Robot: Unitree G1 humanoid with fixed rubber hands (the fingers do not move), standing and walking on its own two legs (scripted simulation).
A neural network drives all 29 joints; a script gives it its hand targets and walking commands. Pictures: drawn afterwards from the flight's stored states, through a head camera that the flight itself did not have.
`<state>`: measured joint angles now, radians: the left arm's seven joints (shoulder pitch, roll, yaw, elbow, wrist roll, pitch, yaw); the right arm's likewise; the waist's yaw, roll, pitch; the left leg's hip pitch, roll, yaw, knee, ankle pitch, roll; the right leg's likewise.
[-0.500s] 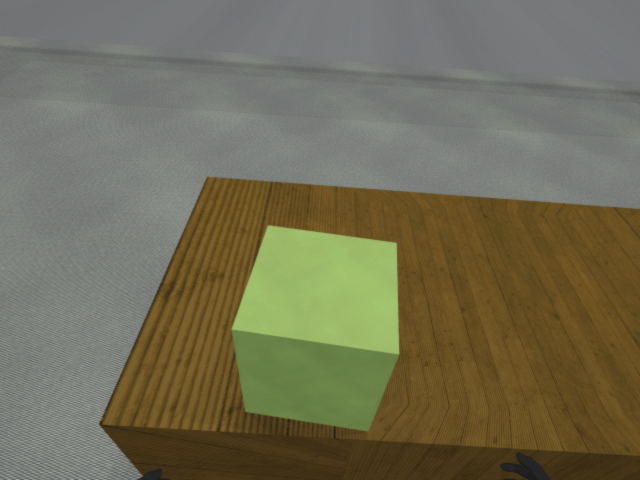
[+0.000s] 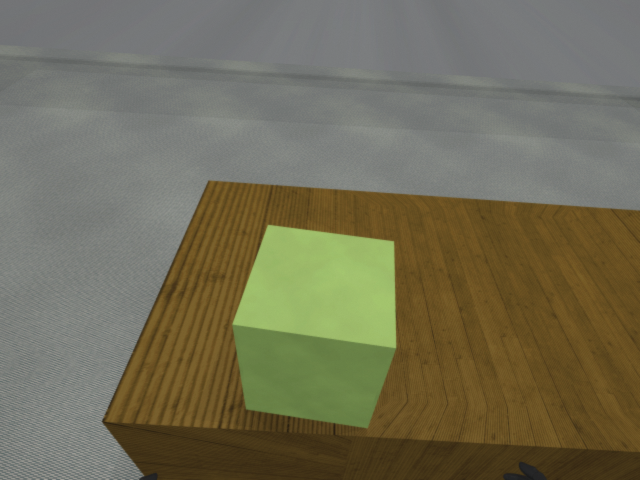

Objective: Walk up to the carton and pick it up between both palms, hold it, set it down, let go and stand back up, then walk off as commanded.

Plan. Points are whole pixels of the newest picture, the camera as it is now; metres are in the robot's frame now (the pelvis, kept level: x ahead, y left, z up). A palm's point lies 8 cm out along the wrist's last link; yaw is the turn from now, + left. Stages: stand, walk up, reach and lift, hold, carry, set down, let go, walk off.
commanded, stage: stand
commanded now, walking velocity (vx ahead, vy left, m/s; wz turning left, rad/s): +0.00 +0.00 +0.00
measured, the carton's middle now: (318, 327) +0.39 -0.01 -0.07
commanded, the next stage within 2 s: walk off in 1.30 s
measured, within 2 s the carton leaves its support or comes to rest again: neither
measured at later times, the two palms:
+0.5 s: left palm out of the picture +0.10 +0.24 -0.10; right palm out of the picture +0.10 -0.29 -0.09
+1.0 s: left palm out of the picture +0.10 +0.24 -0.11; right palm out of the picture +0.09 -0.29 -0.09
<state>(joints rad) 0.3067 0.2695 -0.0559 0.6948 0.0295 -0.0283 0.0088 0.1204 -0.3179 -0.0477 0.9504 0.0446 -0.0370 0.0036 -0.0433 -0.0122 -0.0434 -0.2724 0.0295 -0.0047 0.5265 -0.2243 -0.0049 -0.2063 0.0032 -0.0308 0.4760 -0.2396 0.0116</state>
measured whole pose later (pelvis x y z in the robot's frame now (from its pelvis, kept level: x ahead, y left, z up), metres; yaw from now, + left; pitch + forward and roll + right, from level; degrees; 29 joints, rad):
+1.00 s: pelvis -0.01 +0.00 +0.00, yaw +0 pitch -2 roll -1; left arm 0.30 0.27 -0.06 0.74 0.02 -0.03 0.01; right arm 0.12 -0.32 -0.05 0.98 0.04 -0.04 0.00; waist -0.04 -0.01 -0.04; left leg -0.27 0.03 0.00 0.53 -0.21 0.00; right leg -0.21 0.00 -0.03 0.48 -0.23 0.01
